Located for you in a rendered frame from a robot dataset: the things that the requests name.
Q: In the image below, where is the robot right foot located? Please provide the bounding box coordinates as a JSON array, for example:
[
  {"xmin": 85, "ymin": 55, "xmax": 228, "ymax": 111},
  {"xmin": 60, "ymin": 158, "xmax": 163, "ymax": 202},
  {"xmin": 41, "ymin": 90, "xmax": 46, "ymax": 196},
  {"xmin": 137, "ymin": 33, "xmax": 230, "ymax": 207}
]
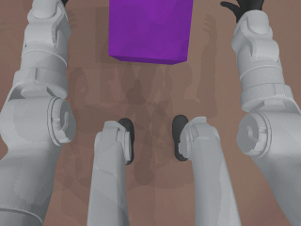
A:
[{"xmin": 172, "ymin": 115, "xmax": 189, "ymax": 162}]

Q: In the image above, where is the robot left shin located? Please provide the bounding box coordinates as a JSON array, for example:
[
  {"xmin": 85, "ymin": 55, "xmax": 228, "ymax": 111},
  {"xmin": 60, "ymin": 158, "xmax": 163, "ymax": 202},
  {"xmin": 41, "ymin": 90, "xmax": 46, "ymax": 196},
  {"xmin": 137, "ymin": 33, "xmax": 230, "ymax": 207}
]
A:
[{"xmin": 94, "ymin": 121, "xmax": 126, "ymax": 150}]

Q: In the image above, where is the left robot forearm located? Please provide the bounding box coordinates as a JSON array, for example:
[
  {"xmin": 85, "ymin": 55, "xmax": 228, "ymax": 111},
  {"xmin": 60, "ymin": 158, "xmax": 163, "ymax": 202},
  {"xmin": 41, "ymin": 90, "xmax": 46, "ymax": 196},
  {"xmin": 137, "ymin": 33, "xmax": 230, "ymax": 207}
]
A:
[{"xmin": 0, "ymin": 0, "xmax": 71, "ymax": 143}]

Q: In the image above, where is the left robot upper arm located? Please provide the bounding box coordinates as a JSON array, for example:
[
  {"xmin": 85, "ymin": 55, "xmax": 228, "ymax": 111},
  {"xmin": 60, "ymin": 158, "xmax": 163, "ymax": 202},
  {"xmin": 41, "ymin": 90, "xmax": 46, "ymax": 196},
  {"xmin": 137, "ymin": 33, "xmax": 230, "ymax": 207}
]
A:
[{"xmin": 0, "ymin": 96, "xmax": 76, "ymax": 226}]

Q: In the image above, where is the right robot hand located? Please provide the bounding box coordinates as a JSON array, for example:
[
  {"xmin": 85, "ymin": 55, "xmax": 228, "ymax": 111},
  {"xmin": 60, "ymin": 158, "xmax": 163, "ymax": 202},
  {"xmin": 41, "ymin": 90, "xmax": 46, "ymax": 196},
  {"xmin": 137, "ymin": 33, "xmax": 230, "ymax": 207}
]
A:
[{"xmin": 220, "ymin": 0, "xmax": 264, "ymax": 23}]

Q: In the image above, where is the carton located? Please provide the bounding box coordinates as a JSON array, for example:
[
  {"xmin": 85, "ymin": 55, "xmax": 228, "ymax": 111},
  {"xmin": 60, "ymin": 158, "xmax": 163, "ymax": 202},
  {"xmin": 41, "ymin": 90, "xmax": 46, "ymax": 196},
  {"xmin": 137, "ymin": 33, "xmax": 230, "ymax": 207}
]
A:
[{"xmin": 108, "ymin": 0, "xmax": 194, "ymax": 65}]

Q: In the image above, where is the right robot upper arm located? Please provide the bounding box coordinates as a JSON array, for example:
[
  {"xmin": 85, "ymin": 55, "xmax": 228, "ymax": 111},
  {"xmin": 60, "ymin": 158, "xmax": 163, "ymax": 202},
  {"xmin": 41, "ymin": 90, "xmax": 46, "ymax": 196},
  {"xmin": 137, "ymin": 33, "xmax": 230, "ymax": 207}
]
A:
[{"xmin": 236, "ymin": 110, "xmax": 301, "ymax": 226}]

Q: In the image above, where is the right robot forearm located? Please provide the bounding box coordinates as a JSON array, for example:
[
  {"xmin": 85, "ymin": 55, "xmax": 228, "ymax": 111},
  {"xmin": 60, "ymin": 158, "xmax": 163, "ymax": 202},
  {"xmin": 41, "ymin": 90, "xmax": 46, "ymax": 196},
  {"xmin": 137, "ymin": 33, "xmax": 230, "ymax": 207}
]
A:
[{"xmin": 230, "ymin": 9, "xmax": 301, "ymax": 116}]

